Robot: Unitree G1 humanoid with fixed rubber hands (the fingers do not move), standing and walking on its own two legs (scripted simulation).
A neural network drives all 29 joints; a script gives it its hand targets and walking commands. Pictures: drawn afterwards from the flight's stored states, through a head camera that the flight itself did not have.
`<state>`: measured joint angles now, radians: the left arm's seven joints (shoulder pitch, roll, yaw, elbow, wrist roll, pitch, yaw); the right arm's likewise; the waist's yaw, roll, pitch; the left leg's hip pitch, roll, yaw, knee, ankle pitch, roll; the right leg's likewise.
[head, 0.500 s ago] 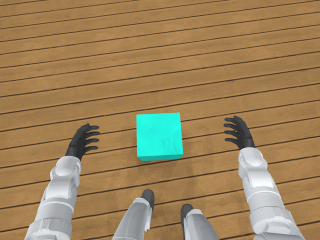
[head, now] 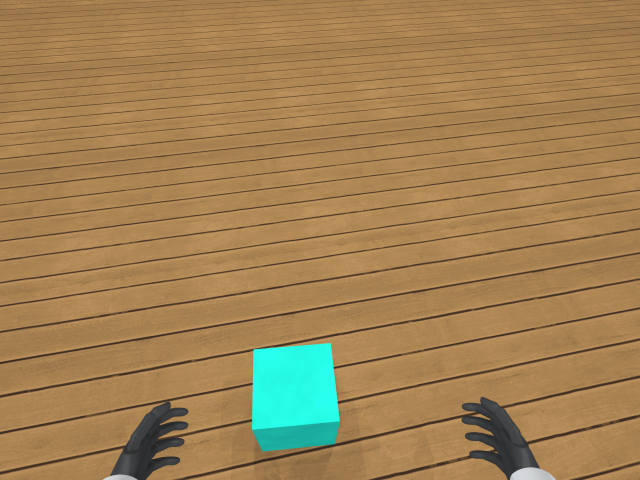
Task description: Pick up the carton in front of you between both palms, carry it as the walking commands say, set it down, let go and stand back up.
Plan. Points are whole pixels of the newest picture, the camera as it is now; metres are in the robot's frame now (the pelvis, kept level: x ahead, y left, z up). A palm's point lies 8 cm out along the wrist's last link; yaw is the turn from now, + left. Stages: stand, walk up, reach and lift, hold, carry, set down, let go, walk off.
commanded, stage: let go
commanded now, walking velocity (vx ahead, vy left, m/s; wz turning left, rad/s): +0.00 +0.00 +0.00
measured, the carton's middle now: (295, 398) +0.42 +0.07 -0.65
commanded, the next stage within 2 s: stand in 0.38 s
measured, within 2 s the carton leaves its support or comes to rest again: neither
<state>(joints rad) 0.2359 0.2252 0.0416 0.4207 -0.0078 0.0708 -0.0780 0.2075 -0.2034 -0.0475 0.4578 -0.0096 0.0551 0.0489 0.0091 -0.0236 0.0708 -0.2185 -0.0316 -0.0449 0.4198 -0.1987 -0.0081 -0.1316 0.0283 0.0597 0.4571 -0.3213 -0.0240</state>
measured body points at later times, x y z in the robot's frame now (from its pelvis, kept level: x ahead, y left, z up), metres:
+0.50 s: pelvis +0.01 +0.01 -0.01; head +0.01 +0.02 +0.44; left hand +0.17 +0.28 -0.09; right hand +0.16 -0.25 -0.09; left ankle +0.02 +0.13 -0.74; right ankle -0.05 -0.10 -0.74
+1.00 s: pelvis +0.02 +0.03 +0.00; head +0.03 +0.04 +0.45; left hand +0.16 +0.31 -0.11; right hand +0.14 -0.27 -0.10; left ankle +0.02 +0.13 -0.74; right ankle -0.05 -0.10 -0.74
